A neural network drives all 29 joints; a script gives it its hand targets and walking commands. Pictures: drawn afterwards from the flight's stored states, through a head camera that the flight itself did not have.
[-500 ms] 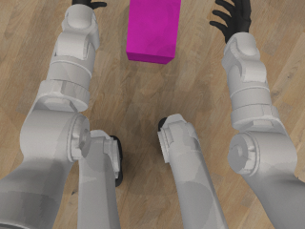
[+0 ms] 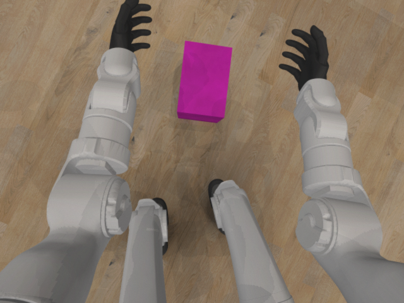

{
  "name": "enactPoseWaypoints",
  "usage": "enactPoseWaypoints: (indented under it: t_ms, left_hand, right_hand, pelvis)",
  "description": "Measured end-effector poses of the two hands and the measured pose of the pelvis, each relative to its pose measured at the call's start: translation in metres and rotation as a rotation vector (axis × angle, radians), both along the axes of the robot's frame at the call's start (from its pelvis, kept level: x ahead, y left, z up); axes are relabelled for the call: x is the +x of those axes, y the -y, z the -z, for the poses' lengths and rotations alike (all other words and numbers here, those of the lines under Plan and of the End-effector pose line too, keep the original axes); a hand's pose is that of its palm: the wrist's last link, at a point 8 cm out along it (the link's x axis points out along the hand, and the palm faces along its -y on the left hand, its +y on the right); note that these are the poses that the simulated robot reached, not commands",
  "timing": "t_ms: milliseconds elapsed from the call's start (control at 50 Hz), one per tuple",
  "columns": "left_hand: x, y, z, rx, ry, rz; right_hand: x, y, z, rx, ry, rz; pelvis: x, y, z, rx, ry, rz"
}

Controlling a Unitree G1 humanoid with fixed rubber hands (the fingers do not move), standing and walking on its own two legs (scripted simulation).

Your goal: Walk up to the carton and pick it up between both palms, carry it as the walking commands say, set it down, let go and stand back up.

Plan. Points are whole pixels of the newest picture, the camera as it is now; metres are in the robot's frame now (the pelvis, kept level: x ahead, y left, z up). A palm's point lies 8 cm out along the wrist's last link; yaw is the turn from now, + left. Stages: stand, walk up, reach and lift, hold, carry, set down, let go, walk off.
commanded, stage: set down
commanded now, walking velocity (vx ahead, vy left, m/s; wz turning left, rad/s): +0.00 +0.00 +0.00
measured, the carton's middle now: (202, 86) +0.55 -0.12 -0.51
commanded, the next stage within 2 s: let go in 0.34 s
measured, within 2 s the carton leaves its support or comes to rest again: neither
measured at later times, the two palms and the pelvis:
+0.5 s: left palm (107, 41) +0.52 +0.06 -0.03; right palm (339, 70) +0.43 -0.26 -0.03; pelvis +0.02 +0.00 +0.09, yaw +0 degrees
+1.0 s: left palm out of the picture +0.36 +0.15 +0.08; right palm out of the picture +0.28 -0.27 +0.09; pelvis +0.07 -0.02 +0.17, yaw -2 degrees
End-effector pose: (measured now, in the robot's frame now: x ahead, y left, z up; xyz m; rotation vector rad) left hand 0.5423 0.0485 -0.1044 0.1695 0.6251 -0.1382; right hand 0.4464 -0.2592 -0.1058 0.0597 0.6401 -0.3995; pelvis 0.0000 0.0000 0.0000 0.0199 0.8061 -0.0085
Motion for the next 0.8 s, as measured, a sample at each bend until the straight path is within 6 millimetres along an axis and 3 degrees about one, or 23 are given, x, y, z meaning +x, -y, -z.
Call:
enactPoseWaypoints:
  t_ms: [280, 480, 540, 620, 700, 800]
  left_hand:
    - [-0.005, 0.004, -0.072, 0.005, 0.003, 0.015]
    - [-0.015, -0.004, -0.079, 0.044, -0.02, -0.02]
    - [-0.033, -0.015, -0.079, 0.074, -0.019, -0.053]
    - [-0.073, -0.034, -0.088, 0.115, -0.039, -0.107]
    - [-0.109, -0.05, -0.105, 0.141, -0.067, -0.141]
    - [-0.14, -0.066, -0.135, 0.142, -0.075, -0.139]
  right_hand:
    - [-0.005, 0.0, -0.07, -0.012, -0.003, -0.007]
    - [-0.009, -0.004, -0.078, -0.028, -0.034, -0.054]
    - [-0.02, -0.003, -0.08, -0.051, -0.06, -0.101]
    - [-0.048, 0.001, -0.09, -0.076, -0.112, -0.18]
    - [-0.074, 0.007, -0.112, -0.083, -0.147, -0.25]
    - [-0.106, 0.016, -0.147, -0.09, -0.163, -0.301]
  pelvis:
    - [0.013, 0.0, -0.069, -0.007, 0.055, -0.001]
    - [0.018, 0.002, -0.089, -0.001, 0.069, 0.0]
    - [0.022, 0.005, -0.097, 0.004, 0.085, 0.004]
    - [0.03, 0.01, -0.111, 0.01, 0.133, 0.005]
    - [0.037, 0.014, -0.127, 0.015, 0.207, 0.005]
    - [0.048, 0.019, -0.145, 0.011, 0.313, 0.015]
